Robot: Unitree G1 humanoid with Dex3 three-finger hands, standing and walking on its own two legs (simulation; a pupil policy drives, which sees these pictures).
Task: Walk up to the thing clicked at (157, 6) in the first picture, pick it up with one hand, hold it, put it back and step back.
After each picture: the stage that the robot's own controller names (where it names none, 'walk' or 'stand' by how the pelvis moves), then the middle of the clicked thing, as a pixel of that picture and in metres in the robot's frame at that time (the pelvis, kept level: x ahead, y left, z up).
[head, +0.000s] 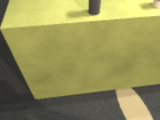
stand; out of the picture +0.91 -0.44 +0.06
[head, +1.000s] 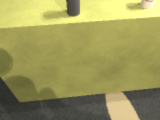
sink last; out of the picture +0.82 -0.31 +0.08
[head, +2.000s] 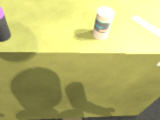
sink last; (102, 24) +0.58 -0.05 +0.09
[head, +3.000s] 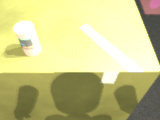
stand; (28, 39) +0.48 +0.22 +0.09
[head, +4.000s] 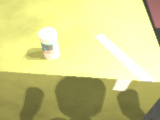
stand; (49, 44) +0.50 +0.17 +0.06
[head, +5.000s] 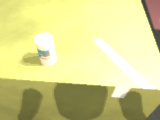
stand; (46, 49) +0.47 +0.17 +0.06
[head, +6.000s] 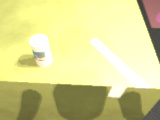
stand; (41, 51) +0.47 +0.18 +0.05
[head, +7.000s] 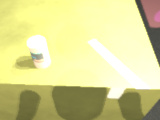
stand; (39, 52) +0.46 +0.19 +0.05
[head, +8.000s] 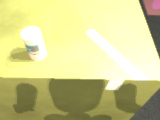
rise first; (35, 44) +0.47 +0.20 +0.06
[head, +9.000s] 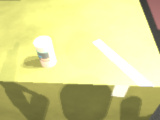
go down; (45, 52) +0.47 +0.20 +0.06
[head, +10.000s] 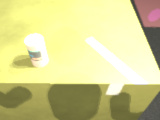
go down; (37, 51) +0.47 +0.19 +0.07
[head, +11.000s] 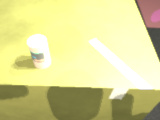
go down; (40, 52) +0.45 +0.18 +0.07
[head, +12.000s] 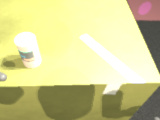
close in; (29, 51) +0.45 +0.19 +0.07
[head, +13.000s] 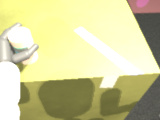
close; (24, 46) +0.45 +0.20 +0.09
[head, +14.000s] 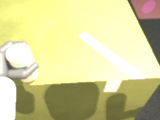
lift; (23, 64) +0.37 +0.20 +0.11
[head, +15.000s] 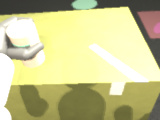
lift; (27, 45) +0.33 +0.17 +0.25
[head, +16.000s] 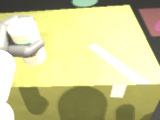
hold; (29, 43) +0.34 +0.16 +0.25
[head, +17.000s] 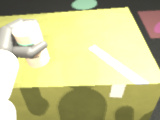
crouch; (32, 45) +0.34 +0.16 +0.24
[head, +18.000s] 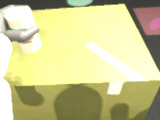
crouch; (25, 31) +0.39 +0.18 +0.25
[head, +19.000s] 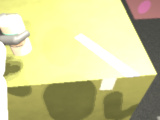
lower; (16, 36) +0.46 +0.21 +0.16
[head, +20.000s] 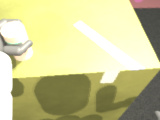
lower; (18, 42) +0.46 +0.20 +0.10
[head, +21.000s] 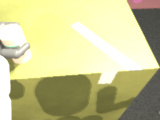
lower; (16, 45) +0.45 +0.21 +0.10
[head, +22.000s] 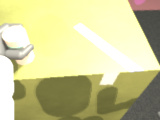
lower; (20, 46) +0.44 +0.20 +0.10
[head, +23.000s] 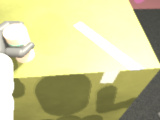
loosen; (20, 44) +0.45 +0.20 +0.10
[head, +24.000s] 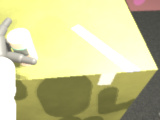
withdraw; (23, 48) +0.44 +0.19 +0.09
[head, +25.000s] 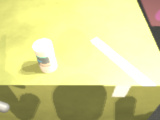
sink last; (45, 56) +0.43 +0.17 +0.08
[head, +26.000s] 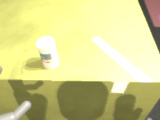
stand; (48, 53) +0.45 +0.18 +0.06
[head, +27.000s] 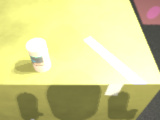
stand; (39, 55) +0.43 +0.19 +0.06
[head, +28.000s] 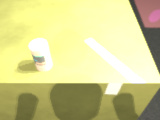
walk; (41, 55) +0.45 +0.18 +0.06
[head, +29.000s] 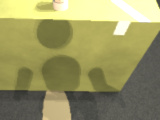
walk; out of the picture +0.69 +0.12 +0.08
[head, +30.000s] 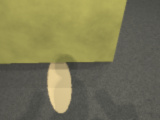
walk; out of the picture +1.06 +0.23 +0.08
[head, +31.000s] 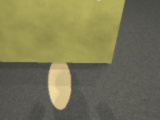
stand; out of the picture +1.16 +0.18 +0.07
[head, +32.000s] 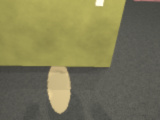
stand; out of the picture +1.15 +0.16 +0.05
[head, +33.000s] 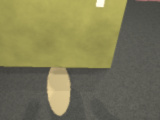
stand; out of the picture +1.12 +0.16 +0.05
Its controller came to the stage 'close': yes
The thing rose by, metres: 0.22
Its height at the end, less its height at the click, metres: +0.00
